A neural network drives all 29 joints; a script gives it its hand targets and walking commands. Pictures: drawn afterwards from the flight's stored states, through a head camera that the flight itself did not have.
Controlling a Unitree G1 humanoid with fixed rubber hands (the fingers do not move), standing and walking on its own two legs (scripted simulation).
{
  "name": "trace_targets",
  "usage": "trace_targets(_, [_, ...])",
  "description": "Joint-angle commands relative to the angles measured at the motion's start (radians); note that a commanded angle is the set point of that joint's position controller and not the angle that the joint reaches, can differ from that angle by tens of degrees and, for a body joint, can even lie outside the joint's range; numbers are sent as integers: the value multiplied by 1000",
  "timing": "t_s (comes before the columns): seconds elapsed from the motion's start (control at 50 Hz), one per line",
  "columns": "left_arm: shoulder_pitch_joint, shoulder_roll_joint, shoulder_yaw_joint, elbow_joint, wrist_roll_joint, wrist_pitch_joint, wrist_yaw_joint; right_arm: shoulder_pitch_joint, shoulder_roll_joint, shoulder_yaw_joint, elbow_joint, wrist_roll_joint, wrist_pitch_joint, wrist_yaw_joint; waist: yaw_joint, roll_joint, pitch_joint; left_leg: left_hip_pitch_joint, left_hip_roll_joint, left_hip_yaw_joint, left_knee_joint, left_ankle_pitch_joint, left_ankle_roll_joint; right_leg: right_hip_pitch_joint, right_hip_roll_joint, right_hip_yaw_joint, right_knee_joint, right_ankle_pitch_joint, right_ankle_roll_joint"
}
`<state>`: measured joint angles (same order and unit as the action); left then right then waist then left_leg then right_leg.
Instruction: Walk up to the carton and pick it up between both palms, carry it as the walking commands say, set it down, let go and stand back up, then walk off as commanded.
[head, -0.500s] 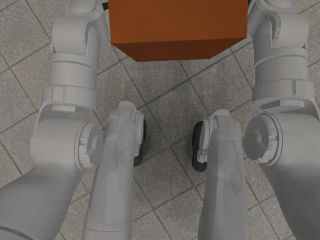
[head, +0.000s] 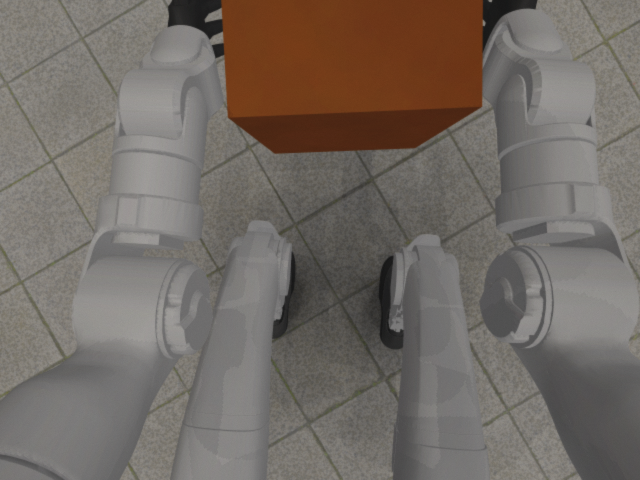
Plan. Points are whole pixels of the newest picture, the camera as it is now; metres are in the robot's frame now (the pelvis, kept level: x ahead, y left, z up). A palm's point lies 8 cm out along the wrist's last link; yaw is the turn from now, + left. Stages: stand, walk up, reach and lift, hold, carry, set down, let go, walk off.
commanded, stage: reach and lift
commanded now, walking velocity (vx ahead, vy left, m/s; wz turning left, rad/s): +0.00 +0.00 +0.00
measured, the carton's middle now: (344, 38) +0.55 +0.02 -0.10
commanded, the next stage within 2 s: none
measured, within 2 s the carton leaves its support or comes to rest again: neither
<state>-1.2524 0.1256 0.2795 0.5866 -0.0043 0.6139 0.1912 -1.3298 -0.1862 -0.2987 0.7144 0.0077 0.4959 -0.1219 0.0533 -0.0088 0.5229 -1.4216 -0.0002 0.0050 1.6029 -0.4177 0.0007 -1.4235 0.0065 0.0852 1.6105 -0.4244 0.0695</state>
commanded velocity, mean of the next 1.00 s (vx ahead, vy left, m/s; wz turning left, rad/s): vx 0.00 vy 0.00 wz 0.00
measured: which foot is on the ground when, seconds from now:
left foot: down 0.00-1.00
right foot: down 0.00-1.00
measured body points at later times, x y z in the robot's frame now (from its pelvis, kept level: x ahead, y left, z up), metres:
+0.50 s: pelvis +0.00 +0.00 +0.06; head +0.26 +0.00 +0.42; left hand +0.50 +0.16 +0.02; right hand +0.53 -0.13 +0.03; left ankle +0.17 +0.12 -0.52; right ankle +0.17 -0.14 -0.52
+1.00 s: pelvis +0.01 -0.01 +0.12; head +0.22 -0.01 +0.51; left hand +0.47 +0.15 +0.09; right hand +0.50 -0.14 +0.10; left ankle +0.17 +0.12 -0.52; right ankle +0.17 -0.14 -0.52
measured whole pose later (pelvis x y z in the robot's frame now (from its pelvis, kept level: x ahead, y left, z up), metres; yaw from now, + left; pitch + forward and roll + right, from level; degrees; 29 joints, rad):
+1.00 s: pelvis +0.01 -0.01 +0.12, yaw +0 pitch +1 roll +2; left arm -0.96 0.04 0.27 0.53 0.01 0.59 0.18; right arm -1.06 -0.10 -0.28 0.65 -0.02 0.50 -0.12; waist 0.05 0.00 0.51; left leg -0.83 0.00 0.00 1.09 -0.29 -0.01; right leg -0.85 0.01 0.09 1.13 -0.31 0.04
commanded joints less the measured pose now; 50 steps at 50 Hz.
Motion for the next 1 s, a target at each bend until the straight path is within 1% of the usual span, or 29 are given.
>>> trace_targets(0.0, [-891,-1135,-607,-335,-219,-80,-359,-690,1245,506,-278,122,18,297,-98,18,-2639,922,-147,-67,-328,192,-39,679,164,-104,-272,171,-74])
trace_targets(0.02, [-897,-1130,-581,-319,-178,-92,-364,-621,1302,480,-183,102,20,305,-89,0,-2595,865,-148,-43,-323,173,-47,675,165,-108,-288,139,-67])
trace_targets(0.04, [-905,-1158,-636,-373,-213,-87,-360,-595,1278,470,-218,102,9,301,-126,52,-2651,954,-146,-63,-344,199,-54,706,169,-113,-283,187,-77])
trace_targets(0.08, [-948,-1203,-654,-352,-241,-96,-368,-702,1287,523,-304,124,-11,296,-154,1,-2747,950,-153,-76,-349,134,-48,774,160,-118,-309,135,-64])
trace_targets(0.1, [-820,-1193,-607,-208,-212,-82,-376,-675,1243,486,-257,86,-2,297,-139,-5,-2540,858,-144,-59,-359,97,-44,685,154,-104,-326,83,-74])
trace_targets(0.12, [-899,-1172,-618,-347,-245,-99,-369,-706,1264,527,-338,125,-5,295,-119,-33,-2734,968,-153,-39,-361,147,-42,841,158,-93,-355,113,-79])
trace_targets(0.16, [-888,-1174,-616,-345,-227,-98,-371,-677,1310,529,-292,132,0,302,-91,-6,-2673,940,-156,-45,-369,170,-41,836,156,-77,-369,145,-77])
trace_targets(0.2, [-916,-1182,-657,-414,-245,-98,-365,-599,1289,513,-277,111,4,306,-144,12,-2725,1048,-151,-62,-385,196,-56,833,165,-82,-373,191,-82])
trace_targets(0.22, [-879,-1161,-608,-286,-209,-97,-376,-605,1285,478,-207,72,10,307,-153,-30,-2534,914,-135,-63,-388,86,-44,742,152,-82,-398,65,-80])
trace_targets(0.28, [-888,-1192,-598,-288,-212,-88,-386,-641,1318,479,-232,104,9,320,-107,-7,-2539,972,-135,-67,-482,16,-42,826,143,-79,-449,34,-76])
trace_targets(0.3, [-836,-1187,-543,-169,-177,-94,-395,-596,1297,446,-136,60,5,328,-89,-28,-2392,839,-125,-63,-463,4,-38,728,139,-85,-421,10,-76])
trace_targets(0.32, [-858,-1211,-625,-305,-206,-98,-394,-583,1309,504,-219,91,2,335,-110,8,-2590,997,-131,-68,-474,79,-46,823,145,-79,-435,99,-81])
trace_targets(0.38, [-867,-1205,-637,-272,-218,-89,-402,-580,1323,485,-207,71,12,331,-151,-21,-2554,1000,-134,-76,-507,17,-46,880,143,-79,-484,58,-78])
trace_targets(0.4, [-845,-1208,-613,-253,-198,-92,-402,-599,1315,486,-222,70,13,335,-141,-50,-2513,977,-129,-63,-506,9,-44,861,142,-77,-499,17,-79])
trace_targets(0.42, [-829,-1211,-610,-300,-197,-90,-399,-626,1282,511,-292,105,0,337,-99,28,-2578,1017,-136,-71,-517,36,-43,887,138,-69,-484,67,-84])
trace_targets(0.44, [-820,-1203,-600,-284,-206,-88,-402,-636,1294,503,-265,91,9,338,-116,-34,-2563,1034,-132,-70,-538,42,-33,906,146,-78,-511,52,-75])
trace_targets(0.48, [-902,-1181,-630,-371,-232,-95,-409,-627,1341,538,-295,116,12,333,-83,-15,-2623,1046,-139,-67,-547,81,-38,984,142,-55,-511,106,-74])
trace_targets(0.52, [-837,-1210,-652,-369,-223,-98,-409,-566,1353,541,-311,93,15,328,-119,-47,-2627,1066,-140,-60,-539,144,-39,1044,145,-57,-534,159,-72])
trace_targets(0.58, [-798,-1245,-666,-290,-214,-93,-396,-571,1319,509,-273,101,-4,342,-106,45,-2489,1133,-117,-123,-597,57,-47,901,130,-50,-552,101,-92])
trace_targets(0.6, [-775,-1275,-655,-275,-210,-92,-399,-585,1293,503,-301,77,-11,344,-146,6,-2502,1120,-125,-137,-605,40,-49,902,141,-72,-548,104,-90])
trace_targets(0.64, [-742,-1283,-654,-298,-219,-105,-403,-580,1337,542,-340,95,-14,347,-120,-52,-2556,1186,-126,-114,-631,135,-39,1007,149,-65,-576,164,-78])
trace_targets(0.66, [-763,-1281,-703,-349,-233,-95,-404,-577,1308,549,-361,112,-14,350,-125,33,-2600,1206,-129,-114,-629,188,-54,1025,143,-68,-569,226,-80])
trace_targets(0.72, [-742,-1251,-649,-358,-205,-105,-404,-487,1330,523,-276,82,3,345,-134,-8,-2526,1181,-130,-100,-655,195,-41,1079,146,-63,-619,202,-79])
trace_targets(0.74, [-674,-1218,-643,-282,-172,-91,-413,-421,1364,513,-207,55,23,351,-102,-10,-2395,1112,-126,-93,-666,163,-40,1047,139,-50,-627,182,-79])
trace_targets(0.82, [-615,-1300,-692,-381,-209,-113,-423,-405,1389,627,-381,107,-3,349,-95,-40,-2575,1267,-139,-72,-704,334,-38,1234,146,-39,-687,332,-66])
trace_targets(0.84, [-642,-1226,-687,-377,-183,-115,-425,-319,1415,562,-244,75,17,348,-108,-25,-2418,1153,-128,-68,-681,289,-40,1166,142,-33,-680,290,-75])
trace_targets(0.9, [-680,-1221,-658,-364,-188,-123,-434,-435,1439,593,-346,95,-5,339,-71,-77,-2403,1171,-137,-63,-731,206,-18,1241,128,-9,-737,216,-57])
trace_targets(0.96, [-743,-1229,-692,-368,-216,-123,-443,-446,1404,590,-337,90,-3,331,-118,-38,-2336,1185,-125,-71,-755,152,-31,1235,117,-12,-761,187,-70])
trace_targets(0.98, [-744,-1250,-686,-407,-231,-129,-433,-518,1416,621,-411,116,-11,331,-90,-67,-2438,1252,-131,-75,-758,197,-27,1276,128,-15,-759,201,-68])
